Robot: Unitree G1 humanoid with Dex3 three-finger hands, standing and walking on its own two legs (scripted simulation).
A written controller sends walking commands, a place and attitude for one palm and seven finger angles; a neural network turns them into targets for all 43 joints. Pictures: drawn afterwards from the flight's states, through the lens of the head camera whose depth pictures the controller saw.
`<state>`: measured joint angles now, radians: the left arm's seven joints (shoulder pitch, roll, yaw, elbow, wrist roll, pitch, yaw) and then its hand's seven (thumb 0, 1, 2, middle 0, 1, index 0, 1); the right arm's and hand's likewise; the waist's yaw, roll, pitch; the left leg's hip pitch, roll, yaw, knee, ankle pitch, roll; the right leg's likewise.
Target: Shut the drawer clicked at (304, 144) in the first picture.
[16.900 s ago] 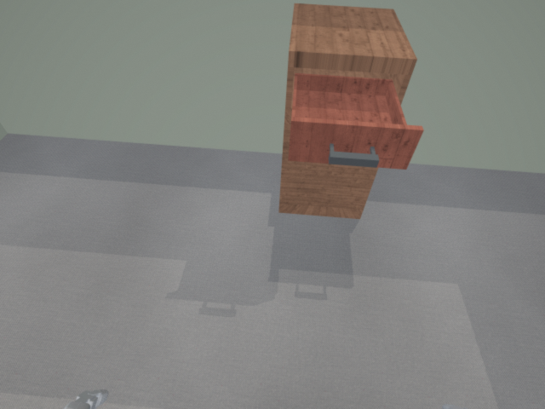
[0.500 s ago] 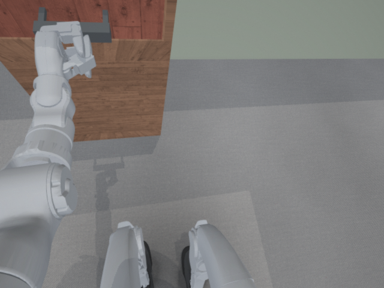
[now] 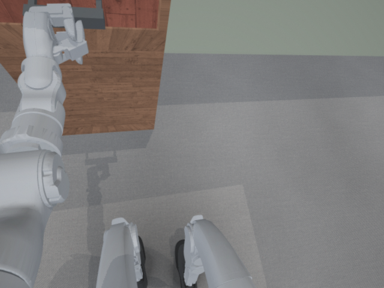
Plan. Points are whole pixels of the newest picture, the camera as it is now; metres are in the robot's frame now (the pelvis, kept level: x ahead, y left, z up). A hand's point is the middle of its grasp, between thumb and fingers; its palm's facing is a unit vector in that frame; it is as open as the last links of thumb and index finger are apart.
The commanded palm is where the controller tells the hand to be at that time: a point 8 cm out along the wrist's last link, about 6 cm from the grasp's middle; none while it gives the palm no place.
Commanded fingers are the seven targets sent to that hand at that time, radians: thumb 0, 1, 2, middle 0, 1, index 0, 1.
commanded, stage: pull the fist back off the drawer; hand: left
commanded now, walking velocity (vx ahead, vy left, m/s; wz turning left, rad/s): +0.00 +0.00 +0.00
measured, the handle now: (66, 8) +0.65 +0.18 +0.06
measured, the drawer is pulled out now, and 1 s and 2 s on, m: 0.00 0.00 0.00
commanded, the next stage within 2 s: draw the hand back to the body in 0.42 s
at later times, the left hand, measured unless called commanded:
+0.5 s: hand (88, 48) +0.55 +0.14 +0.06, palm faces +0.09 -1.00 -0.04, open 3.3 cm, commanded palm +0.53 +0.18 +0.06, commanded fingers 0.00 0.90 0.90 -1.40 -1.60 -1.40 -1.60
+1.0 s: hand (30, 79) +0.41 +0.17 +0.17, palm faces +0.02 -1.00 -0.03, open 3.3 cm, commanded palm +0.37 +0.23 +0.18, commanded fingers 0.00 0.90 0.90 -1.40 -1.60 -1.40 -1.60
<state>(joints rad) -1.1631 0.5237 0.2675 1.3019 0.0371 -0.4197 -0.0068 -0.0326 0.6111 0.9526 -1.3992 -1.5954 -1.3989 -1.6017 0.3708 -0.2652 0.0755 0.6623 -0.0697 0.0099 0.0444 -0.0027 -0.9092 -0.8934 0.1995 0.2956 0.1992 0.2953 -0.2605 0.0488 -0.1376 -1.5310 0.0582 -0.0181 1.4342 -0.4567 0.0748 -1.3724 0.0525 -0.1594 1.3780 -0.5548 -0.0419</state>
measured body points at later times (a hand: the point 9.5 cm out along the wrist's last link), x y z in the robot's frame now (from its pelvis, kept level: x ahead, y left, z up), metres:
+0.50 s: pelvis +0.05 -0.01 +0.03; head +0.21 +0.01 +0.45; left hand +0.54 +0.19 +0.06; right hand +0.07 -0.26 -0.09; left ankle +0.09 +0.08 -0.57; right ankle +0.04 -0.11 -0.57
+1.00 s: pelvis +0.08 -0.01 +0.10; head +0.13 +0.01 +0.55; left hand +0.40 +0.23 +0.17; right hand +0.24 -0.26 +0.02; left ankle +0.09 +0.08 -0.57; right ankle +0.04 -0.11 -0.57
